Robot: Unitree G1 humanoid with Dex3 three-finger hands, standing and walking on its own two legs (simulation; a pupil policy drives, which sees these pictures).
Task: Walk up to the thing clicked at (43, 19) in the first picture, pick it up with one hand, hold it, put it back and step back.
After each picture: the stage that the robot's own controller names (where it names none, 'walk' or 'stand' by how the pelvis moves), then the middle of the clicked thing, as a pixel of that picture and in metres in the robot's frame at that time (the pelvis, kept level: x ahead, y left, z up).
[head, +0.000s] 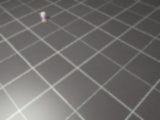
stand; (43, 16) +2.06 +0.61 -0.72
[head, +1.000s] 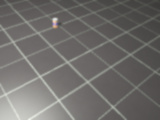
walk; (55, 22) +1.96 +0.32 -0.69
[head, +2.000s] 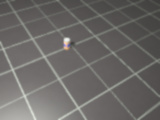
walk; (66, 43) +1.35 +0.16 -0.71
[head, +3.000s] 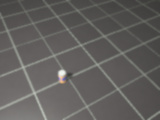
walk; (62, 76) +0.91 +0.20 -0.71
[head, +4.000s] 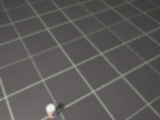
walk; (51, 111) +0.56 +0.24 -0.71
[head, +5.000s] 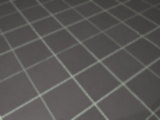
stand; out of the picture +0.41 +0.23 -0.71
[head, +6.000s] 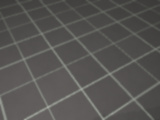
stand; out of the picture +0.35 +0.22 -0.72
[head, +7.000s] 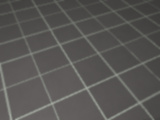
stand; out of the picture +0.35 +0.19 -0.71
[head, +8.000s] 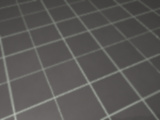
stand; out of the picture +0.36 +0.19 -0.71
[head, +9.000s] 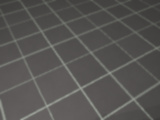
stand; out of the picture +0.34 +0.22 -0.72
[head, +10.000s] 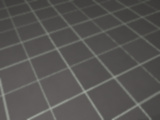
stand; out of the picture +0.34 +0.22 -0.73
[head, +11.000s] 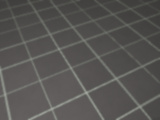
stand; out of the picture +0.34 +0.21 -0.73
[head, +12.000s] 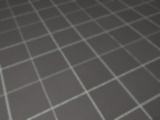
stand; out of the picture +0.34 +0.21 -0.73
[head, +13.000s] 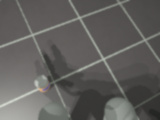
go down; (42, 84) +0.42 +0.19 -0.44
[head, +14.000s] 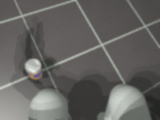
go down; (34, 69) +0.45 +0.20 -0.32
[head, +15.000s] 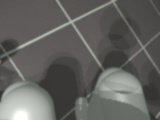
close in; out of the picture +0.44 +0.23 -0.24
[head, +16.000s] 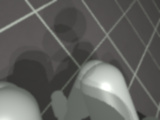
close; out of the picture +0.43 +0.26 -0.23
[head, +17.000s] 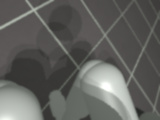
lift; out of the picture +0.42 +0.25 -0.23
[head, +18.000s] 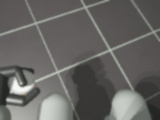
lift; (24, 87) +0.32 +0.21 -0.07
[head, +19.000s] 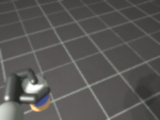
hold; (37, 93) +0.33 +0.17 +0.04
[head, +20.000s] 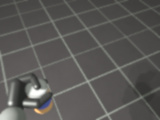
hold; (40, 96) +0.33 +0.17 +0.00
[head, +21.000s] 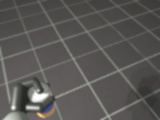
hold; (42, 100) +0.32 +0.16 +0.00
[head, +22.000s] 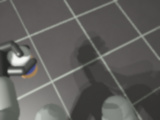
crouch; (24, 62) +0.44 +0.19 -0.09
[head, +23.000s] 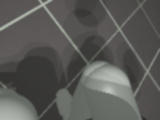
lower; out of the picture +0.44 +0.25 -0.24
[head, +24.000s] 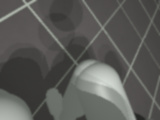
lower; out of the picture +0.45 +0.27 -0.24
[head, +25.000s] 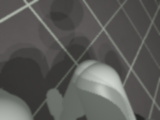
lower; out of the picture +0.45 +0.27 -0.24
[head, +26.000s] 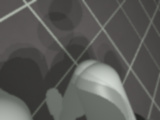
lower; out of the picture +0.45 +0.27 -0.24
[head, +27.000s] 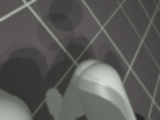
loosen; out of the picture +0.45 +0.27 -0.24
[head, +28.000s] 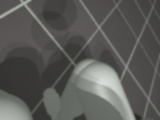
withdraw; out of the picture +0.45 +0.25 -0.24
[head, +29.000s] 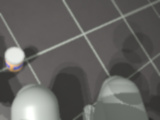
stand; (14, 60) +0.45 +0.22 -0.28
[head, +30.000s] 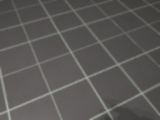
stand; out of the picture +0.38 +0.17 -0.63
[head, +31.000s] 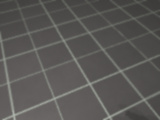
stand; out of the picture +0.39 +0.18 -0.66
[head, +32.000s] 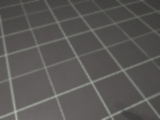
stand; out of the picture +0.38 +0.17 -0.67
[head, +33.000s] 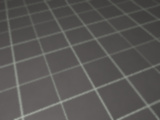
walk; out of the picture +0.40 +0.18 -0.72
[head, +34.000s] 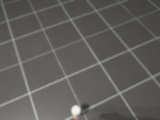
walk; (76, 112) +0.45 +0.11 -0.71
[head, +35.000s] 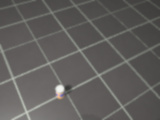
walk; (60, 91) +0.64 +0.14 -0.71
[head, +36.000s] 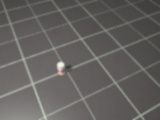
stand; (61, 68) +0.96 +0.24 -0.70
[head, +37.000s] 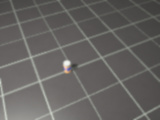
stand; (67, 66) +1.00 +0.19 -0.71
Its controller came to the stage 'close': yes
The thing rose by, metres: 0.71
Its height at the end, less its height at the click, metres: +0.00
